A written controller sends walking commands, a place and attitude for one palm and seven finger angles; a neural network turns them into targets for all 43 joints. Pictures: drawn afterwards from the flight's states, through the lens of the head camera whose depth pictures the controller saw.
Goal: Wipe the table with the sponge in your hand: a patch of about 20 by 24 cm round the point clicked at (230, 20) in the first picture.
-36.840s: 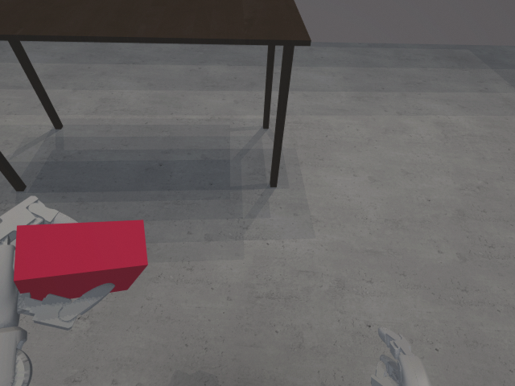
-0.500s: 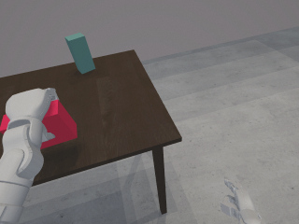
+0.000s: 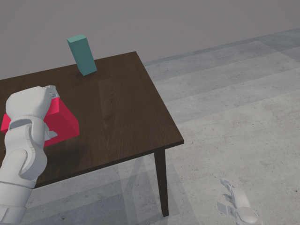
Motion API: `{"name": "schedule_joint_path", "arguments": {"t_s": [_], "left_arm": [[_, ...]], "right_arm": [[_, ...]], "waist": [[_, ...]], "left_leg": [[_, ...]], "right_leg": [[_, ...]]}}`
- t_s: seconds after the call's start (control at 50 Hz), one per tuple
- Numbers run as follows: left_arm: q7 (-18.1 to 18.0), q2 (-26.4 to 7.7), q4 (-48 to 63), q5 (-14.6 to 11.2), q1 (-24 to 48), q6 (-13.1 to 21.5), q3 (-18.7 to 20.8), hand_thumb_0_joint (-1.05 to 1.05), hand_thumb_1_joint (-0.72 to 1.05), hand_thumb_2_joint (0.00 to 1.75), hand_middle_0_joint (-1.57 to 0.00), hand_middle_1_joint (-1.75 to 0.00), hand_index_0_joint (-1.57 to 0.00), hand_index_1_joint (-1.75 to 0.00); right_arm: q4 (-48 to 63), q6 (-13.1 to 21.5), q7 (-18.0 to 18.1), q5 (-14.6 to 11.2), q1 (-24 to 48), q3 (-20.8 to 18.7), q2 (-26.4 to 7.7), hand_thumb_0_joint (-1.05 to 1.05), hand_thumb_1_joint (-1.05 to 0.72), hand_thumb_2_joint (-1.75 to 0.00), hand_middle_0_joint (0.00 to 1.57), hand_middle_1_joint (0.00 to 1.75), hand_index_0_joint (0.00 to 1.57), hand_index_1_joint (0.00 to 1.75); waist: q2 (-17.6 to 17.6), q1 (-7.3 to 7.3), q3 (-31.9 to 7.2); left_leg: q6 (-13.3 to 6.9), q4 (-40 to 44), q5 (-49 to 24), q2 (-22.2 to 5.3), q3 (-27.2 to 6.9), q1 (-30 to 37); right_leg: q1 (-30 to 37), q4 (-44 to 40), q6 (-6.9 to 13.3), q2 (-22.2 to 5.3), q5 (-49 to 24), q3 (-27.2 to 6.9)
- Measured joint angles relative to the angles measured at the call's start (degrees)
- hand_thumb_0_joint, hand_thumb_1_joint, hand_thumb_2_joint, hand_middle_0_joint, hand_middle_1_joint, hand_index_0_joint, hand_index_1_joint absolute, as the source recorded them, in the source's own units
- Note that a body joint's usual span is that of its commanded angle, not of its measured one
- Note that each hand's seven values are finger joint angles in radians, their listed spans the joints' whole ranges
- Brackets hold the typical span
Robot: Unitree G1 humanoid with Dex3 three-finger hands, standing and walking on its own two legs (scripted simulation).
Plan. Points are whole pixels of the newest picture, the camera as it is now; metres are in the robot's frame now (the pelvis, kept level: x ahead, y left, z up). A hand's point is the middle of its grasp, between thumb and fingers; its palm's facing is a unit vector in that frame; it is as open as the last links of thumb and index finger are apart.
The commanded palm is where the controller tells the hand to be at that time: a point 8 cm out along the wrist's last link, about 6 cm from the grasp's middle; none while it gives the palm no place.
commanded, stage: move the sponge above the wiping area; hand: left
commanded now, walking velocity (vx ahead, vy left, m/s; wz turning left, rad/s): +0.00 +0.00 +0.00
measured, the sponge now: (48, 128) +0.28 +0.33 +0.14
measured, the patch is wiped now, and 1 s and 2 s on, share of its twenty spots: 0.00 0.00 0.00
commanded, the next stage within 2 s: lower the sponge onto the table in 1.18 s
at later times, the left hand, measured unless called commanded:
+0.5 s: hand (36, 117) +0.28 +0.33 +0.19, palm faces +0.18 +0.01 -0.98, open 9.6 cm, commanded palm +0.24 +0.32 +0.24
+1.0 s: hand (38, 117) +0.28 +0.33 +0.19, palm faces +0.16 +0.01 -0.99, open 9.6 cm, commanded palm +0.24 +0.32 +0.24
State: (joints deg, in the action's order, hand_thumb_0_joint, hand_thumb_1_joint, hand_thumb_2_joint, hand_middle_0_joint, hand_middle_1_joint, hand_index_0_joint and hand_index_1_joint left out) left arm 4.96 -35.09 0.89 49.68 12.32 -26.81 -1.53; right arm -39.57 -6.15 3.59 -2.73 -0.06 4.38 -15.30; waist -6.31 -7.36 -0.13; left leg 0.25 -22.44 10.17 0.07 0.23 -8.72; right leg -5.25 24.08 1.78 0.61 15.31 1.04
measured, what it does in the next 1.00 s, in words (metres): stands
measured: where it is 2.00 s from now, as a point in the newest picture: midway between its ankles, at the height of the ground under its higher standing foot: outside the picture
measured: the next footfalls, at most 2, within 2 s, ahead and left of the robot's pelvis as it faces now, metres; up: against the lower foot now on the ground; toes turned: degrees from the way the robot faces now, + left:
none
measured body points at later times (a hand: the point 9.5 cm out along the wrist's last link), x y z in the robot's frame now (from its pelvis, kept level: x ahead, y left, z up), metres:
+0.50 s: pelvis +0.00 +0.00 +0.00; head -0.02 -0.05 +0.45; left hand +0.26 +0.33 +0.24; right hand +0.24 -0.21 -0.09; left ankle +0.02 +0.12 -0.74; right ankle -0.02 -0.10 -0.74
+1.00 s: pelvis +0.00 +0.00 +0.00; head -0.03 -0.05 +0.45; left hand +0.27 +0.32 +0.24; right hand +0.24 -0.20 -0.09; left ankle +0.02 +0.12 -0.74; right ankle -0.02 -0.10 -0.74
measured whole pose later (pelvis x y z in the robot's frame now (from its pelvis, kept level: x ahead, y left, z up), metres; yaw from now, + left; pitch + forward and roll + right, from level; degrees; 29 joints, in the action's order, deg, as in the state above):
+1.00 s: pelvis +0.00 +0.00 +0.00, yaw +0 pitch -4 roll +0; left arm 5.8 -35.9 -2.1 49.5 13.3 -28.0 -0.4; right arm -39.8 -6.1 3.8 -3.0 -0.5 4.3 -15.8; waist -6.6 -7.0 -0.4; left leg 0.3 -22.5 9.8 -0.1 0.1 -9.0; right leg -5.4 24.0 1.8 0.8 14.9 1.1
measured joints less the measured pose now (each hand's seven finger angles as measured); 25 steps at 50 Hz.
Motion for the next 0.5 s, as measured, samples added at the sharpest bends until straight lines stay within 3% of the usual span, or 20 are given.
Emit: {"name": "schedule_joint_path", "arguments": {"t_s": [0.12, 0.22, 0.3, 0.36, 0.44, 0.5], "left_arm": [[5.5, -0.8, -2.5, -0.5, -0.6, -4.9, 0.0, 0.0, -0.48, 1.07, -0.79, -1.39, -0.79, -1.39], [9.0, -0.4, 0.0, -0.4, -3.5, -0.3, -1.7, 0.0, -0.48, 1.07, -0.79, -1.39, -0.79, -1.39], [6.6, -0.4, 3.3, -0.5, -5.3, 6.7, -1.4, 0.0, -0.48, 1.07, -0.8, -1.39, -0.79, -1.39], [3.0, -0.8, 3.3, -0.4, -4.6, 9.2, -0.4, 0.0, -0.48, 1.07, -0.8, -1.38, -0.79, -1.39], [-0.4, -1.3, 0.8, -0.5, -2.1, 6.2, 1.5, 0.0, -0.48, 1.07, -0.8, -1.38, -0.79, -1.39], [0.1, -1.6, -0.8, -1.0, -1.2, 1.5, 2.8, 0.0, -0.48, 1.07, -0.8, -1.39, -0.79, -1.39]], "right_arm": [[1.0, -0.5, 0.4, -0.7, -0.5, 0.2, -1.3, 0.01, -0.91, -0.9, 0.21, 0.3, 0.2, 0.3], [1.4, 0.6, 1.7, -0.3, -1.5, -0.3, -2.2, 0.01, -0.91, -0.9, 0.21, 0.3, 0.2, 0.3], [1.2, 1.9, 2.4, 0.4, -2.4, -0.9, -1.8, 0.01, -0.91, -0.9, 0.2, 0.3, 0.2, 0.3], [0.6, 2.3, 2.1, 0.6, -2.6, -1.3, -1.2, 0.01, -0.91, -0.9, 0.2, 0.3, 0.2, 0.3], [-0.3, 1.6, 0.9, 0.4, -2.1, -1.3, -0.9, 0.01, -0.91, -0.9, 0.2, 0.3, 0.2, 0.3], [-0.3, 0.7, 0.4, -0.1, -1.5, -1.0, -1.1, 0.01, -0.91, -0.9, 0.2, 0.3, 0.2, 0.3]], "waist": [[-0.7, 0.83, -0.3], [-0.1, 0.92, 0.5], [0.9, 0.62, 1.2], [1.3, 0.38, 1.3], [0.8, 0.11, 0.9], [-0.1, 0.36, 0.2]], "left_leg": [[-0.2, -0.4, -0.1, 0.3, -0.5, -0.9], [-0.3, -1.4, 0.3, 0.4, -1.0, -1.4], [-0.1, -1.9, 0.8, 0.2, -1.1, -0.9], [0.1, -1.9, 0.9, -0.1, -1.0, -0.4], [0.2, -1.3, 0.6, -0.3, -0.5, 0.0], [0.1, -0.7, 0.2, -0.2, -0.2, -0.2]], "right_leg": [[-0.8, 0.6, -0.2, -0.3, 0.3, 0.5], [-0.9, 1.3, -0.2, -0.4, 0.7, 1.0], [-0.1, 1.2, 0.0, -0.1, 0.8, 1.1], [0.5, 0.8, 0.2, 0.2, 0.7, 0.9], [0.6, 0.3, 0.2, 0.3, 0.2, 0.4], [0.2, 0.2, 0.1, 0.2, 0.0, 0.2]]}}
